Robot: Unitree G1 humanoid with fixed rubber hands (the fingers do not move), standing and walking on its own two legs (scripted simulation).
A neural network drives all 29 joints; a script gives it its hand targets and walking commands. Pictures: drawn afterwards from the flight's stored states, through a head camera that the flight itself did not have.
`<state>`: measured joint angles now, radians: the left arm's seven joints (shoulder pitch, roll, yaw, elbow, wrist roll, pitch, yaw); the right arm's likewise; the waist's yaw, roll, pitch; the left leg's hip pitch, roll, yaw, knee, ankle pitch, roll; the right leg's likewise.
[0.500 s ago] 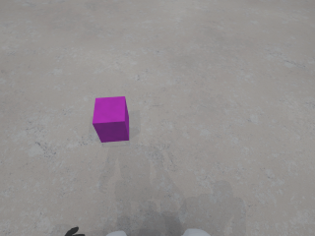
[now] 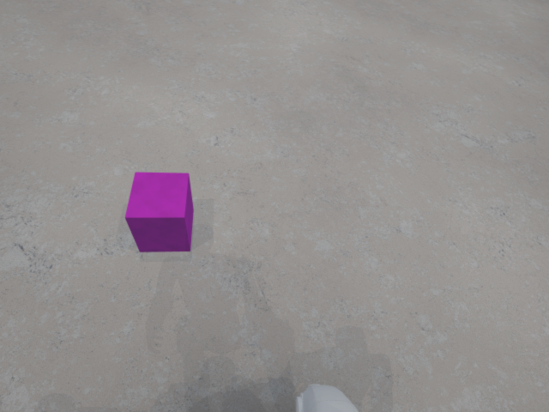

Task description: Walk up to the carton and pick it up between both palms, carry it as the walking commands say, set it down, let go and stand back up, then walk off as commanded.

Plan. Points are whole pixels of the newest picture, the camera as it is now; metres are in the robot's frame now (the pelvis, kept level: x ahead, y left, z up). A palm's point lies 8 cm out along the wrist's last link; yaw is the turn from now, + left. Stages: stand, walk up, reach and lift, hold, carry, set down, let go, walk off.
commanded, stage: walk off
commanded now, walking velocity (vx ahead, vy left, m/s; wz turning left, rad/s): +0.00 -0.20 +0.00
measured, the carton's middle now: (163, 213) +0.84 +0.35 -0.65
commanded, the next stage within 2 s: stand in 0.42 s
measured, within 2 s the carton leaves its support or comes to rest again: neither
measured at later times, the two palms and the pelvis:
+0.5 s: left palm out of the picture +0.04 +0.13 -0.18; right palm out of the picture +0.07 -0.32 -0.13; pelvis +0.02 -0.09 -0.01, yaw +1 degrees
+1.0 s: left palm out of the picture +0.05 +0.06 -0.14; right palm out of the picture +0.04 -0.37 -0.15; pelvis +0.05 -0.16 +0.00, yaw +2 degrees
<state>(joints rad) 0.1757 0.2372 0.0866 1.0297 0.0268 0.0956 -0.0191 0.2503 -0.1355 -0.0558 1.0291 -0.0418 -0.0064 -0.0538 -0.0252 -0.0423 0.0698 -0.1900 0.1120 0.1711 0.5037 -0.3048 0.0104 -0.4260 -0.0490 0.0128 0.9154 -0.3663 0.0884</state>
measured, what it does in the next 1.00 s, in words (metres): steps to the right: right foot, then left foot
